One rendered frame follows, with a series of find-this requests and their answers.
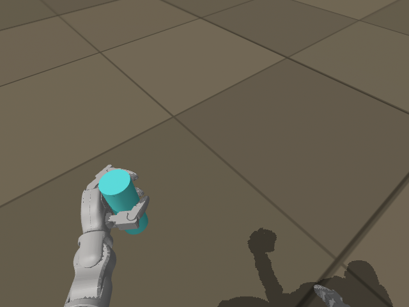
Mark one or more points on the right robot hand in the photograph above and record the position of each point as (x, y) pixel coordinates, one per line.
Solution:
(330, 297)

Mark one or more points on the left robot arm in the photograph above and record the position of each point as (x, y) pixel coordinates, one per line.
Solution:
(94, 263)

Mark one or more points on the left robot hand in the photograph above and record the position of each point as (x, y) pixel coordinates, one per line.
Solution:
(96, 213)

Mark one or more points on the can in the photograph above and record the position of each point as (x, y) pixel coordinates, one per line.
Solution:
(118, 190)

